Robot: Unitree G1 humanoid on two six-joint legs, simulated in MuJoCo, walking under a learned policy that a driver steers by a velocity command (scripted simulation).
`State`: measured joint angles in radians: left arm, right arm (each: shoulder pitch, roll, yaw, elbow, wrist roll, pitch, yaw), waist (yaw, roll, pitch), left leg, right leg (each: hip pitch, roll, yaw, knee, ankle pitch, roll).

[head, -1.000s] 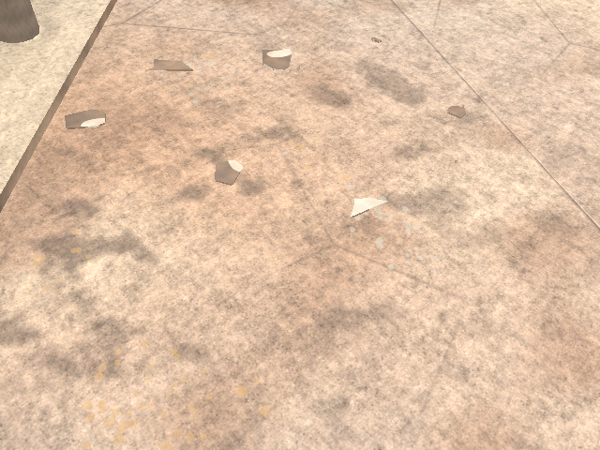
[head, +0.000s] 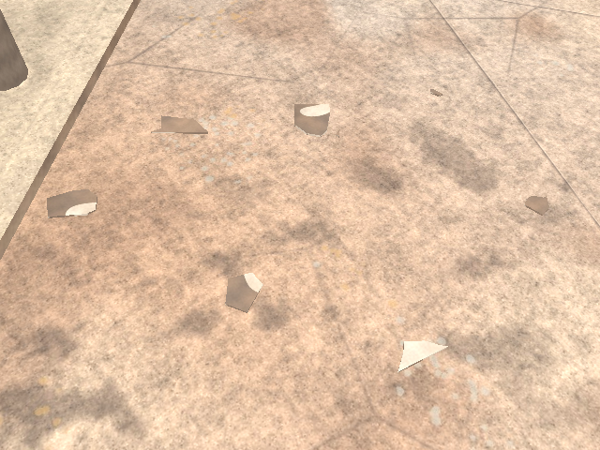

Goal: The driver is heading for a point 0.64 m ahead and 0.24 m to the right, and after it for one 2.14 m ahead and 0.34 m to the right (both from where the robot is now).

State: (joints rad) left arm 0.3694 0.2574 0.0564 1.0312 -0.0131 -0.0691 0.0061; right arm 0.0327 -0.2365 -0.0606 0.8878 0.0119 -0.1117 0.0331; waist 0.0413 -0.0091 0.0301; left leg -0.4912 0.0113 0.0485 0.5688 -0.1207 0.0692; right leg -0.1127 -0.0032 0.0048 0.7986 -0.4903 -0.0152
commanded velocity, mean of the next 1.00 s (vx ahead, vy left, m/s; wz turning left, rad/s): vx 0.47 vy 0.00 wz -0.44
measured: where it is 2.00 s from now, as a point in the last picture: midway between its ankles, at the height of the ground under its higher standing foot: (375, 360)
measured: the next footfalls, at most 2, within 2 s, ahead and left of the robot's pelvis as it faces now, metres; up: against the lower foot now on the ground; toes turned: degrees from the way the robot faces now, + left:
right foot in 0.52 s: +0.43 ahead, -0.16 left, +0.00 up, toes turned -16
left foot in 0.98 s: +0.76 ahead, -0.08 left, +0.00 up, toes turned -33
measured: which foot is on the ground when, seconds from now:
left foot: down 0.00-0.52, up 0.54-0.96, down 0.98-1.00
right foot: up 0.00-0.50, down 0.52-1.00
